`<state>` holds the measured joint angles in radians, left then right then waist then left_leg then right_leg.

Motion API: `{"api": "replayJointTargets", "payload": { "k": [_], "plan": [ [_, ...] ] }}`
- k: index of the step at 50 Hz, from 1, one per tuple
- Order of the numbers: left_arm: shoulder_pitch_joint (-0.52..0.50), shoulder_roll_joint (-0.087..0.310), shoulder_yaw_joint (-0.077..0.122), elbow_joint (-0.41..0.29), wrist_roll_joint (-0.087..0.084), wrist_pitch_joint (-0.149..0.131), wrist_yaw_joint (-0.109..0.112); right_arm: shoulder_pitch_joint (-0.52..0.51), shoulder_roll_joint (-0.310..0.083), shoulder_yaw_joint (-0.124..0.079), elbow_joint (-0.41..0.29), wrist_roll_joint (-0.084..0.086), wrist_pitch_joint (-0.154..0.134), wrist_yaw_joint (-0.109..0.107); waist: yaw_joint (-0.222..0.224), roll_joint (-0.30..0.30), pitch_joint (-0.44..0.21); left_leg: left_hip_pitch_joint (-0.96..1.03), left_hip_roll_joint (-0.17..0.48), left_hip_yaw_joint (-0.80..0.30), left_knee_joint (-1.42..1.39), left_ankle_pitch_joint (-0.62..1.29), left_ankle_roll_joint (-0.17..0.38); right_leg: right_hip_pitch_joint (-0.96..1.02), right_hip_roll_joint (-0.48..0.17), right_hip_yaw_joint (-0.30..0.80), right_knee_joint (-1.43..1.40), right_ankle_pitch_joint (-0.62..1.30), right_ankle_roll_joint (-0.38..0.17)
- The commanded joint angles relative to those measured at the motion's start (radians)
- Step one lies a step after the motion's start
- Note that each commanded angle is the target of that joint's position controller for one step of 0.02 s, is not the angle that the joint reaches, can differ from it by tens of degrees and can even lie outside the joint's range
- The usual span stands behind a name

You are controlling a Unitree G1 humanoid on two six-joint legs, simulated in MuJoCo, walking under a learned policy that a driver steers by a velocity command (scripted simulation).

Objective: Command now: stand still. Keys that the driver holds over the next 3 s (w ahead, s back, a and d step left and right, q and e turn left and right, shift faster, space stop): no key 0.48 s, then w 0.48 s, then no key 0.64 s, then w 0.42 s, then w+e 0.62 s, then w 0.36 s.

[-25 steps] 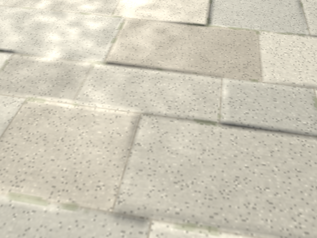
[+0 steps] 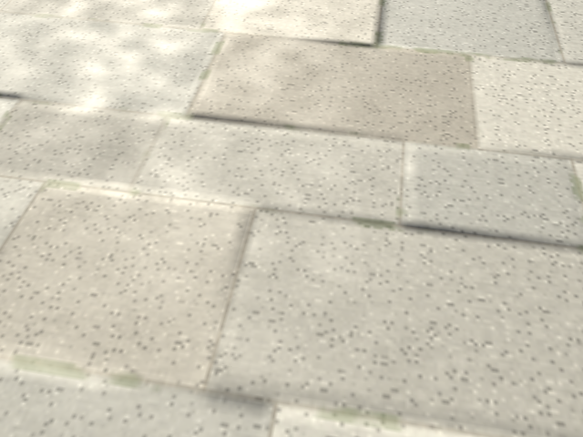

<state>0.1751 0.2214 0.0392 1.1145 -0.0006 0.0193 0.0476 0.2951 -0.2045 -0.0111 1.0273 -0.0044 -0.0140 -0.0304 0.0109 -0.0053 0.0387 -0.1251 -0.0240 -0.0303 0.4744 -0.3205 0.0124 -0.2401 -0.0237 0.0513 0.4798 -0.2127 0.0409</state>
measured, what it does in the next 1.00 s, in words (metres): walks ahead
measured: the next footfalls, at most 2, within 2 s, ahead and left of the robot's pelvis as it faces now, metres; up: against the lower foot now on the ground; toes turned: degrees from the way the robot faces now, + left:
left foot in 1.16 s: +0.42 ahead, +0.08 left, +0.00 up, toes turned +2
right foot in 1.50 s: +0.38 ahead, -0.14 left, +0.00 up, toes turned -1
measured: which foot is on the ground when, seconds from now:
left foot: down 0.00-0.74, up 0.76-1.00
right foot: down 0.00-1.00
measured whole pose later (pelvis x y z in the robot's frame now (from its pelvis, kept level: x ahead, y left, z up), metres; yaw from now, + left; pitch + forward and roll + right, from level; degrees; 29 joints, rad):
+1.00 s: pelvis +0.14 -0.04 +0.01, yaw +0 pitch +1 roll +0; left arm 0.49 0.17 0.00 1.10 0.01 -0.08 0.01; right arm 0.14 -0.26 -0.06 0.92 0.02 -0.09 0.01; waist 0.07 0.03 0.00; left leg -0.64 0.10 0.01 0.87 -0.10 0.03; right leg 0.05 0.04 -0.04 0.20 -0.27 -0.05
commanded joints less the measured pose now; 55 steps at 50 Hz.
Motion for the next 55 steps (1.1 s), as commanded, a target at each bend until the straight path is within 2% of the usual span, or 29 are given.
{"api": "replayJointTargets", "payload": {
  "k": [1, 24, 25, 26, 27, 28, 29, 30, 31, 32, 33, 34, 35, 36, 37, 38, 39, 40, 41, 42, 43, 44, 46, 48, 50, 53, 55],
  "plan": [
    [0.018, 0.102, 0.013, -0.02, 0.0, -0.006, 0.004, 0.058, -0.098, -0.015, -0.011, 0.001, -0.007, -0.003, -0.001, 0.01, 0.012, -0.126, 0.035, -0.026, -0.115, 0.145, 0.007, 0.081, -0.003, -0.007, -0.047, 0.136, -0.028],
    [0.081, 0.073, -0.002, 0.0, -0.003, -0.007, 0.006, 0.12, -0.068, -0.005, 0.038, 0.004, -0.006, -0.005, -0.006, 0.007, 0.026, -0.135, 0.03, -0.012, -0.113, 0.135, 0.005, 0.064, 0.004, -0.009, -0.045, 0.13, -0.033],
    [0.098, 0.059, -0.005, 0.009, -0.002, -0.006, 0.007, 0.139, -0.059, -0.003, 0.049, 0.004, -0.005, -0.006, -0.006, 0.013, 0.003, -0.127, 0.023, -0.006, -0.124, 0.034, 0.009, 0.074, 0.018, -0.025, -0.041, 0.041, -0.033],
    [0.1, 0.058, -0.005, 0.01, -0.006, -0.005, 0.008, 0.145, -0.071, -0.008, 0.051, 0.009, -0.001, -0.01, -0.01, 0.028, 0.018, -0.142, 0.021, -0.015, -0.137, -0.126, 0.024, 0.052, 0.045, -0.053, -0.012, -0.097, -0.036],
    [0.098, 0.063, -0.002, 0.007, -0.01, -0.007, 0.009, 0.136, -0.102, -0.018, 0.042, 0.015, 0.001, -0.014, -0.014, 0.061, 0.047, -0.164, 0.038, -0.051, -0.155, -0.302, 0.053, 0.001, 0.075, -0.085, 0.038, -0.251, -0.042],
    [0.08, 0.063, -0.001, -0.005, -0.01, -0.015, 0.006, 0.141, -0.125, -0.025, 0.032, 0.021, 0.0, -0.016, -0.025, 0.09, 0.09, -0.185, 0.085, -0.119, -0.195, -0.444, 0.089, -0.072, 0.084, -0.097, 0.09, -0.326, -0.05],
    [0.048, 0.049, -0.004, -0.025, -0.009, -0.031, 0.0, 0.168, -0.152, -0.035, 0.03, 0.027, -0.006, -0.016, -0.043, 0.138, 0.121, -0.174, 0.162, -0.225, -0.252, -0.531, 0.133, -0.144, 0.084, -0.111, 0.172, -0.303, -0.054],
    [0.03, 0.029, -0.01, -0.041, -0.012, -0.05, -0.01, 0.169, -0.189, -0.049, 0.025, 0.033, -0.015, -0.015, -0.05, 0.191, 0.149, -0.172, 0.258, -0.347, -0.303, -0.555, 0.185, -0.19, 0.056, -0.109, 0.272, -0.23, -0.06],
    [0.018, 0.029, -0.01, -0.053, -0.017, -0.068, -0.02, 0.156, -0.194, -0.055, 0.017, 0.034, -0.024, -0.014, -0.047, 0.193, 0.176, -0.183, 0.317, -0.419, -0.329, -0.528, 0.223, -0.226, 0.016, -0.079, 0.325, -0.208, -0.076],
    [0.021, 0.031, -0.009, -0.062, -0.024, -0.085, -0.03, 0.131, -0.178, -0.053, 0.006, 0.031, -0.032, -0.011, -0.031, 0.186, 0.193, -0.168, 0.331, -0.423, -0.323, -0.464, 0.228, -0.252, -0.008, -0.065, 0.324, -0.234, -0.092],
    [0.04, 0.031, -0.008, -0.063, -0.031, -0.098, -0.038, 0.102, -0.165, -0.051, -0.006, 0.034, -0.037, -0.007, -0.009, 0.174, 0.193, -0.158, 0.315, -0.381, -0.297, -0.396, 0.208, -0.225, -0.017, -0.067, 0.248, -0.256, -0.109],
    [0.105, 0.029, -0.005, -0.043, -0.036, -0.109, -0.043, 0.061, -0.158, -0.05, -0.02, 0.042, -0.036, -0.003, 0.032, 0.152, 0.175, -0.195, 0.268, -0.3, -0.251, -0.336, 0.172, -0.096, -0.004, -0.091, 0.1, -0.21, -0.121],
    [0.193, 0.037, 0.006, -0.002, -0.033, -0.112, -0.045, 0.043, -0.153, -0.049, -0.03, 0.045, -0.035, 0.001, 0.062, 0.118, 0.138, -0.254, 0.201, -0.215, -0.176, -0.254, 0.14, 0.076, 0.042, -0.124, 0.008, -0.12, -0.11],
    [0.295, 0.068, 0.022, 0.032, -0.024, -0.113, -0.046, 0.023, -0.141, -0.044, -0.045, 0.04, -0.04, 0.003, 0.094, 0.042, 0.091, -0.318, 0.132, -0.128, -0.016, -0.096, 0.108, 0.22, 0.016, -0.044, -0.034, -0.077, -0.11],
    [0.438, 0.168, 0.05, 0.05, -0.024, -0.115, -0.045, 0.006, -0.078, -0.027, -0.071, 0.032, -0.054, 0.005, 0.137, -0.207, 0.025, -0.47, 0.007, 0.038, 0.342, -0.042, 0.041, 0.368, -0.18, 0.295, -0.198, -0.214, -0.193],
    [0.511, 0.217, 0.051, 0.053, -0.013, -0.128, -0.058, 0.004, -0.048, -0.021, -0.101, 0.04, -0.074, 0.003, 0.134, -0.32, -0.019, -0.611, -0.047, -0.007, 0.605, -0.226, 0.032, 0.415, -0.36, 0.69, -0.339, -0.307, -0.311],
    [0.396, 0.146, 0.027, 0.025, -0.006, -0.141, -0.058, 0.003, -0.085, -0.03, -0.102, 0.055, -0.087, 0.01, 0.07, -0.159, 0.051, -0.678, 0.028, -0.08, 0.756, -0.181, 0.055, 0.35, -0.383, 0.665, -0.332, -0.331, -0.312],
    [0.311, 0.104, 0.015, -0.011, -0.009, -0.147, -0.061, -0.003, -0.09, -0.031, -0.098, 0.057, -0.096, 0.021, 0.042, -0.099, 0.089, -0.696, 0.074, -0.084, 0.783, -0.074, 0.078, 0.301, -0.334, 0.523, -0.33, -0.299, -0.278],
    [0.257, 0.097, 0.008, -0.032, -0.009, -0.147, -0.066, -0.007, -0.095, -0.036, -0.093, 0.048, -0.103, 0.024, 0.021, -0.066, 0.092, -0.689, 0.108, -0.064, 0.744, 0.016, 0.087, 0.277, -0.286, 0.407, -0.342, -0.221, -0.247],
    [0.242, 0.077, -0.001, -0.042, -0.008, -0.143, -0.068, -0.032, -0.123, -0.05, -0.096, 0.038, -0.105, 0.026, 0.016, -0.062, 0.098, -0.676, 0.132, -0.047, 0.688, 0.076, 0.085, 0.27, -0.248, 0.305, -0.347, -0.088, -0.219],
    [0.262, 0.049, -0.01, -0.038, -0.004, -0.134, -0.067, -0.044, -0.132, -0.059, -0.097, 0.034, -0.102, 0.032, 0.018, -0.075, 0.083, -0.64, 0.143, -0.025, 0.648, 0.113, 0.077, 0.265, -0.205, 0.216, -0.348, 0.021, -0.197],
    [0.298, 0.047, -0.013, -0.032, 0.0, -0.128, -0.062, -0.052, -0.114, -0.058, -0.097, 0.033, -0.096, 0.038, 0.022, -0.087, 0.07, -0.627, 0.142, -0.001, 0.622, 0.136, 0.064, 0.271, -0.185, 0.164, -0.345, 0.118, -0.194],
    [0.341, 0.074, -0.012, -0.028, 0.003, -0.118, -0.048, -0.109, -0.079, -0.052, -0.118, 0.029, -0.085, 0.044, 0.029, -0.071, 0.069, -0.653, 0.141, 0.028, 0.553, 0.175, 0.033, 0.276, -0.178, 0.111, -0.35, 0.246, -0.209],
    [0.337, 0.102, -0.009, -0.043, 0.007, -0.11, -0.035, -0.221, -0.057, -0.04, -0.166, 0.027, -0.082, 0.045, 0.043, -0.054, 0.093, -0.655, 0.134, 0.043, 0.408, 0.23, 0.008, 0.239, -0.176, 0.08, -0.371, 0.272, -0.219],
    [0.321, 0.119, -0.009, -0.058, 0.012, -0.101, -0.026, -0.308, -0.046, -0.03, -0.198, 0.026, -0.086, 0.048, 0.053, -0.065, 0.114, -0.554, 0.091, 0.084, 0.24, 0.298, -0.002, 0.16, -0.143, 0.015, -0.364, 0.407, -0.201],
    [0.365, 0.135, -0.004, -0.043, 0.001, -0.094, -0.021, -0.361, -0.059, -0.026, -0.222, 0.03, -0.084, 0.059, 0.053, -0.096, 0.094, -0.419, 0.046, 0.101, 0.133, 0.361, 0.008, 0.151, -0.152, -0.019, -0.313, 0.549, -0.191],
    [0.334, 0.139, 0.001, -0.046, -0.004, -0.09, -0.018, -0.323, -0.097, -0.037, -0.221, 0.03, -0.084, 0.062, 0.005, -0.117, 0.056, -0.351, 0.031, 0.069, 0.085, 0.371, 0.042, 0.211, -0.171, -0.022, -0.243, 0.669, -0.166]
  ]
}}
Over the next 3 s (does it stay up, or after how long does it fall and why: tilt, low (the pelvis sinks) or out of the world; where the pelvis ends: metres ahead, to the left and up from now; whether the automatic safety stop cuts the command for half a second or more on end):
stays up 1.01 -0.05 0.00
